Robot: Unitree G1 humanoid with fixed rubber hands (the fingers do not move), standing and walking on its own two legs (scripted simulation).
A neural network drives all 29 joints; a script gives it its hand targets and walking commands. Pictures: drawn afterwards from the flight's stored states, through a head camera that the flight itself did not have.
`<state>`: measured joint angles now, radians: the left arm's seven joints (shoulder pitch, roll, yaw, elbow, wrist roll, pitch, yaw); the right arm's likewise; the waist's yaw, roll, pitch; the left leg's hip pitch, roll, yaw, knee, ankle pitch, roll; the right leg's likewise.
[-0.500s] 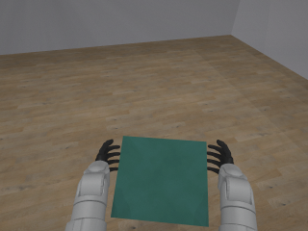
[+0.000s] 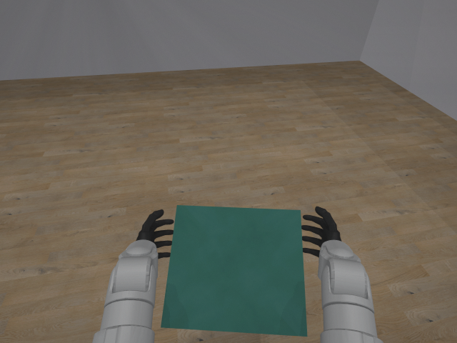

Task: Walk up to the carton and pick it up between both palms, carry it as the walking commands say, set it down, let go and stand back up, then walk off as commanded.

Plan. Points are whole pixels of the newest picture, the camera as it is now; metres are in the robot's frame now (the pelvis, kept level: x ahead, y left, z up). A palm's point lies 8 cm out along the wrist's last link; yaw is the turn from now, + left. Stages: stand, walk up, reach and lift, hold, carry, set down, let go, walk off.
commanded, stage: reach and lift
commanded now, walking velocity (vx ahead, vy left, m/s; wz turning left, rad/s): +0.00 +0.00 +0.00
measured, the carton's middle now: (236, 267) +0.31 +0.00 -0.04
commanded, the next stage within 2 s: hold in 0.76 s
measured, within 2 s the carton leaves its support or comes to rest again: neither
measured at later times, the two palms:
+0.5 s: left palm (147, 251) +0.28 +0.16 +0.04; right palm (331, 253) +0.29 -0.17 +0.05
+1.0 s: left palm (145, 254) +0.28 +0.16 +0.04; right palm (330, 254) +0.29 -0.16 +0.05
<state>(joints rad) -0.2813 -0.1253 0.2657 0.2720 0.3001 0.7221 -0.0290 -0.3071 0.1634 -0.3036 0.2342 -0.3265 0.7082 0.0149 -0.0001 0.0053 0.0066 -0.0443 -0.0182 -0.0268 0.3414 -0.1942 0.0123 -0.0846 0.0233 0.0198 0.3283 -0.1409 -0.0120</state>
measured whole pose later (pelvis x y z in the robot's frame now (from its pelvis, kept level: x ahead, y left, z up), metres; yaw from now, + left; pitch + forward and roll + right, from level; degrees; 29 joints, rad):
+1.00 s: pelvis +0.00 +0.00 +0.00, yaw +0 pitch -6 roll +0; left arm -0.21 -0.14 0.23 0.19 0.29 0.75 -0.01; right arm -0.25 0.15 -0.27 0.20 -0.30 0.72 0.03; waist 0.00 0.01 0.01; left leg -0.02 -0.02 -0.02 0.32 -0.19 0.01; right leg -0.06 0.02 0.03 0.31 -0.14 -0.01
